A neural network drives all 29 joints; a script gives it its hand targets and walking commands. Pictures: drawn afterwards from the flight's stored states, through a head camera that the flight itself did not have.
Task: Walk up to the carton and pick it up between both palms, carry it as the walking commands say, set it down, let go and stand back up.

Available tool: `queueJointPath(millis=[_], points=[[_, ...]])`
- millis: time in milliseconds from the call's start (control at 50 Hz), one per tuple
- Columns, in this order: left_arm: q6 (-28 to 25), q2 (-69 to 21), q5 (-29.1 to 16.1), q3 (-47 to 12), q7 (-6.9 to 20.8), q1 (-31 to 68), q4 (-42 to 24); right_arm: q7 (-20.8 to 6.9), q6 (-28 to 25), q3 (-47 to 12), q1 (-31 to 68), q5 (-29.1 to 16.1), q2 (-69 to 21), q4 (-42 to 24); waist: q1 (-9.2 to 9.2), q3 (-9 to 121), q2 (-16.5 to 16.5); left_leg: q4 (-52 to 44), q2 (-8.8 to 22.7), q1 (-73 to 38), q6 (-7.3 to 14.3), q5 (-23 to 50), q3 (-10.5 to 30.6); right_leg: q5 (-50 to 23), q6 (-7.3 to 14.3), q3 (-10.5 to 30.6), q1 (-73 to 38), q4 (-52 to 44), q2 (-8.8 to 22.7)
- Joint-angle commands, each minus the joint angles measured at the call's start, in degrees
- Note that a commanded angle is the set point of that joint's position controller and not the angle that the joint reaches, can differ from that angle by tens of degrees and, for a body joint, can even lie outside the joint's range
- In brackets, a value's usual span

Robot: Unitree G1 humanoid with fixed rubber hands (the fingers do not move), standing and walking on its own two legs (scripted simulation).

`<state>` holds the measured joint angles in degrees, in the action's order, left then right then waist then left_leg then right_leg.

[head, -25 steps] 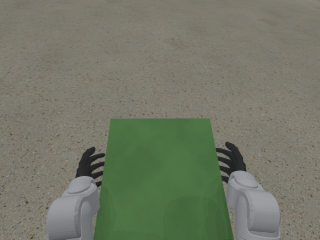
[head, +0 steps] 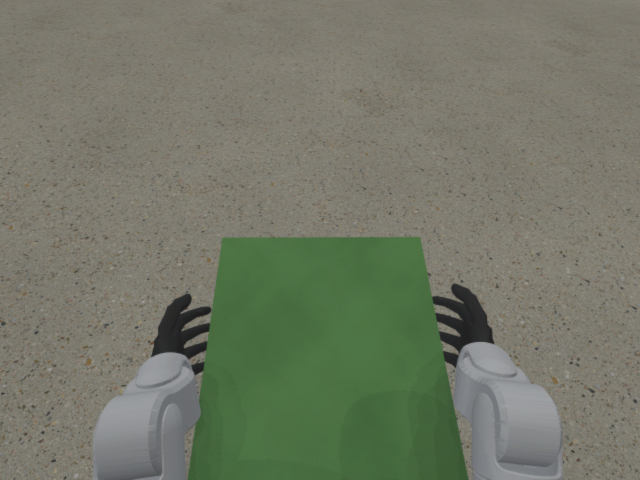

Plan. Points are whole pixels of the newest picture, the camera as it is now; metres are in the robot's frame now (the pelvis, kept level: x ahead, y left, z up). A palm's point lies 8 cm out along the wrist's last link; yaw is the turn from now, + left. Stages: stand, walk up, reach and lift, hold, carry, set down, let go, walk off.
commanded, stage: carry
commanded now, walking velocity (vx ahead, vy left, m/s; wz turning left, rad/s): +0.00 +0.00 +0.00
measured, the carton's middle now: (321, 368) +0.29 +0.01 +0.00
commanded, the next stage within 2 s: none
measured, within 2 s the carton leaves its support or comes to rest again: neither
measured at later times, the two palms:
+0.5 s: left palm (224, 231) +0.45 +0.15 +0.09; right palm (450, 232) +0.46 -0.17 +0.10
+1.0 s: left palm (256, 172) +0.59 +0.13 +0.09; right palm (447, 181) +0.59 -0.20 +0.09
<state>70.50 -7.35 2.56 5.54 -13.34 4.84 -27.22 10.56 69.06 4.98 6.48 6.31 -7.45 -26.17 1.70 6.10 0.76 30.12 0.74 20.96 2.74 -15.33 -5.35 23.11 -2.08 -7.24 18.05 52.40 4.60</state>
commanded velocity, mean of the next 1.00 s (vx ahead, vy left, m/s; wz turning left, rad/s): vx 0.09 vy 0.00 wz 0.00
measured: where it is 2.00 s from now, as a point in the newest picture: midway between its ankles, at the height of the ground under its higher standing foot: (321, 425)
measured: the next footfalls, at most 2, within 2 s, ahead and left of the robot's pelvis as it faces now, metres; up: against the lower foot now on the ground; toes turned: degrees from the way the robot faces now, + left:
right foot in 0.22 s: +0.20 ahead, -0.13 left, +0.00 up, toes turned -9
left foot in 0.40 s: +0.23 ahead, +0.09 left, +0.00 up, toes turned +7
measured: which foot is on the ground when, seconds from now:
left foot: down 0.00-0.24, up 0.26-0.38, down 0.40-0.94, up 0.96-1.00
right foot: up 0.00-0.20, down 0.22-0.80, up 0.82-0.90, down 0.92-1.00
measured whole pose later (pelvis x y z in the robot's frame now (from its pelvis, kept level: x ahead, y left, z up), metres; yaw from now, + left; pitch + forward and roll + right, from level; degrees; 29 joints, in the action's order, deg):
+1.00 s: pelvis +0.34 -0.03 -0.01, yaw -1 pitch +5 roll +1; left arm 69.6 -7.4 2.0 5.6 -13.0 4.8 -25.7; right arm 11.6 69.9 5.0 6.0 6.1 -7.4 -27.0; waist 0.1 6.9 -0.3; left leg 44.8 0.9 16.8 1.2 -27.6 -7.3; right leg 24.4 0.0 -7.4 15.1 34.6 4.0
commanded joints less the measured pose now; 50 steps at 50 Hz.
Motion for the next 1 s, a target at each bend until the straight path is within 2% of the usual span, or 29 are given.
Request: queueJointPath(millis=[0,100,160,200,220,240,280,340,380,420,440,460,560,580,600,620,640,680,720,740,760,780,800,840,880,900,920,940,980], points=[[-2.87,-55.50,-23.28,-44.83,16.10,27.29,-10.96,-13.89,-1.84,-36.86,18.55,-23.72,-56.31,-7.34,-3.28,16.90,-9.58,-6.48,18.98,-45.59,7.25,65.68,18.05,5.73,-1.34,3.77,29.08,4.88,-1.29],[-3.06,-55.53,-20.62,-43.06,15.22,26.57,-10.78,-14.66,-1.98,-38.14,19.53,-25.12,-56.42,-9.38,-3.62,15.33,-12.98,-7.41,14.85,-43.01,6.09,70.14,8.48,-2.22,-2.12,-1.92,19.46,-14.32,-5.57],[-3.31,-56.72,-20.41,-42.85,15.14,26.72,-11.54,-14.93,-2.32,-39.87,21.77,-26.32,-57.72,-12.31,-2.52,19.93,-13.48,0.26,9.15,-35.33,0.46,66.95,-0.79,-20.96,-2.49,-8.10,-0.16,-32.94,-7.23],[-3.16,-56.91,-20.70,-41.27,15.41,24.53,-10.40,-14.17,-2.31,-39.90,21.72,-25.89,-56.73,-12.26,-0.50,26.16,-3.37,13.48,4.91,-10.67,-4.45,40.49,-2.41,-57.68,1.49,0.15,-31.31,-32.24,4.13],[-3.17,-56.18,-20.15,-39.82,15.69,21.39,-9.37,-13.72,-2.06,-41.35,22.31,-25.67,-55.87,-14.12,0.04,27.17,12.00,22.89,0.94,10.00,-5.74,1.98,-2.76,-97.31,6.01,12.54,-47.36,-21.54,15.66],[-3.51,-56.51,-20.65,-40.29,15.61,22.85,-9.71,-13.61,-1.68,-41.72,21.74,-26.24,-56.87,-13.38,0.24,25.95,17.79,27.31,-1.94,19.32,-6.69,-18.90,0.99,-107.05,11.15,17.02,-50.95,-18.98,19.51],[-2.55,-56.14,-20.36,-40.26,15.96,22.37,-9.11,-13.59,-1.07,-41.76,22.07,-26.17,-56.70,-12.31,0.20,20.74,11.03,17.90,-0.49,23.05,-5.48,-20.16,2.80,-91.30,10.19,14.53,-46.87,-21.29,18.08],[-2.38,-55.83,-20.75,-40.19,16.29,25.06,-9.19,-13.61,-0.78,-41.15,23.13,-25.70,-55.89,-10.77,-0.63,17.56,9.13,-3.25,-0.37,4.14,-4.83,-5.11,-1.06,-64.58,6.44,4.84,-28.28,-22.88,11.13],[-2.43,-54.88,-21.31,-40.96,16.19,25.00,-8.86,-13.72,-0.73,-39.98,21.76,-25.32,-55.90,-8.93,-1.33,21.24,7.54,-12.02,2.07,-10.93,-4.61,16.68,-0.70,-51.46,2.11,1.95,-21.23,-19.56,7.64],[-2.15,-55.10,-21.59,-42.48,16.06,26.78,-10.85,-13.50,-1.06,-39.14,20.77,-25.16,-55.87,-9.03,-1.74,24.11,-6.58,-4.13,12.09,-27.45,0.39,55.83,9.86,-19.22,-1.71,-1.05,-3.90,-13.44,2.70],[-2.06,-55.00,-21.60,-42.50,16.14,28.58,-10.40,-13.48,-1.13,-38.84,22.11,-25.34,-55.81,-8.63,-1.84,23.44,-13.77,-0.48,15.99,-35.22,3.64,66.21,13.10,0.01,-1.75,-1.87,5.74,-13.79,0.12],[-2.09,-54.21,-21.78,-42.58,16.07,29.73,-10.06,-13.58,-0.89,-38.41,21.72,-24.93,-55.19,-7.60,-2.79,21.19,-14.05,-1.55,16.23,-38.79,5.29,62.22,13.13,6.62,-1.39,-2.11,11.40,-13.49,-1.22],[-2.35,-55.34,-22.79,-42.82,16.29,29.42,-10.25,-13.19,-1.32,-38.57,20.03,-24.06,-55.85,-6.95,-2.00,22.17,-7.18,0.36,10.63,-27.47,3.03,35.61,4.80,-7.77,-0.18,-2.73,-7.16,-31.12,-0.14],[-2.41,-55.85,-22.87,-42.07,16.45,27.87,-9.50,-13.00,-1.73,-39.18,21.89,-24.23,-55.76,-8.63,-1.13,24.40,-3.65,4.61,8.82,-17.28,0.79,36.29,2.71,-18.15,0.74,-0.58,-19.84,-30.02,2.53],[-2.48,-54.87,-21.95,-40.67,16.18,25.25,-7.71,-12.85,-1.15,-39.82,21.80,-23.89,-54.49,-8.53,-0.48,25.05,4.55,11.41,5.39,-6.38,-1.77,28.71,-1.36,-46.94,2.24,3.60,-29.98,-23.94,6.97],[-2.86,-54.70,-21.63,-40.12,16.20,23.64,-7.54,-12.80,-1.42,-40.73,22.37,-24.48,-54.89,-10.23,-0.04,23.01,13.04,11.92,1.57,6.72,-3.62,7.62,-3.89,-71.25,4.09,7.48,-38.95,-21.61,11.16],[-2.93,-55.24,-21.74,-40.49,16.13,23.42,-8.20,-12.93,-1.28,-40.97,21.63,-24.87,-55.42,-10.86,0.32,21.15,17.24,10.45,-0.41,16.61,-4.88,-11.14,-4.07,-82.58,6.46,10.76,-45.88,-20.48,14.39],[-2.61,-54.28,-21.31,-40.50,15.95,24.67,-8.88,-12.99,-0.69,-40.65,20.76,-24.97,-54.54,-9.14,0.34,17.51,13.61,3.68,-1.08,17.29,-4.81,-12.49,-3.79,-80.66,6.90,9.11,-43.47,-19.81,14.06],[-2.18,-53.68,-21.10,-40.43,15.83,25.42,-8.79,-13.16,-0.44,-40.56,20.63,-25.07,-54.96,-8.72,-1.80,19.30,8.97,-10.28,0.01,-3.03,-4.53,6.29,-4.55,-67.30,2.97,0.78,-30.25,-13.69,8.99],[-2.07,-53.50,-21.21,-40.05,15.76,23.88,-7.45,-13.22,-0.38,-40.43,20.89,-25.30,-54.82,-8.50,-2.40,21.35,3.92,-9.89,2.53,-18.43,-3.40,30.09,-0.51,-57.19,0.17,-1.87,-16.54,-4.80,5.33],[-1.86,-53.32,-20.88,-40.72,15.56,24.38,-8.23,-13.40,-0.45,-39.26,19.10,-24.49,-53.84,-7.49,-2.82,22.08,-9.52,-1.04,10.72,-33.89,1.24,69.65,7.80,-26.47,-1.81,-4.35,3.15,0.26,1.10],[-2.13,-54.20,-21.28,-41.81,15.51,26.70,-9.03,-13.52,-0.75,-39.18,19.46,-24.73,-54.44,-6.99,-2.81,18.94,-18.61,1.75,16.63,-44.99,5.74,94.08,13.70,9.36,-1.58,-3.02,19.35,0.21,-3.23],[-2.52,-53.91,-21.48,-42.27,15.47,28.09,-10.30,-13.88,-0.90,-39.25,20.30,-25.12,-54.79,-7.69,-2.89,16.79,-15.81,0.47,18.51,-44.74,6.07,94.97,13.20,13.70,-0.88,-0.86,21.74,-2.40,-2.89],[-2.47,-54.16,-21.33,-41.24,15.72,27.96,-9.12,-14.05,-0.57,-39.56,20.98,-24.89,-55.71,-7.17,-3.34,12.29,-10.52,0.21,17.17,-41.31,4.84,82.70,9.06,10.38,-1.55,-3.12,20.99,-14.23,-3.65],[-1.69,-54.06,-20.47,-39.97,15.79,26.78,-7.10,-13.65,-0.09,-39.44,22.28,-24.06,-54.79,-6.59,-1.27,14.38,-8.86,5.78,11.64,-28.83,0.57,70.38,0.38,-8.60,-1.66,-6.18,1.25,-29.83,-4.00],[-2.00,-54.69,-21.51,-40.61,16.06,28.04,-8.99,-13.63,-0.53,-39.11,20.49,-23.83,-55.11,-6.29,-0.97,19.48,-6.59,13.32,8.97,-19.23,-2.19,56.97,-1.31,-30.58,-0.62,-3.18,-14.01,-32.41,-0.59],[-1.89,-54.65,-21.11,-39.33,16.14,25.42,-6.51,-13.53,-0.23,-39.86,22.02,-23.66,-54.37,-6.97,-0.39,19.75,5.55,19.46,4.28,-0.87,-4.76,29.80,-3.17,-73.10,3.27,5.75,-29.53,-23.86,7.49],[-2.27,-55.34,-21.01,-38.83,16.17,25.31,-6.25,-13.38,-0.18,-40.97,22.99,-24.38,-55.71,-8.10,-0.35,18.27,19.02,23.24,-0.65,15.93,-5.19,-14.33,-3.13,-100.85,7.91,13.50,-41.09,-20.37,14.42],[-2.30,-55.20,-21.60,-39.47,16.33,26.79,-8.06,-13.17,-0.18,-41.35,22.30,-24.69,-55.95,-8.40,-0.14,14.78,14.74,18.13,-1.82,23.19,-4.56,-20.93,-0.97,-99.10,9.25,14.01,-44.55,-20.47,16.05]])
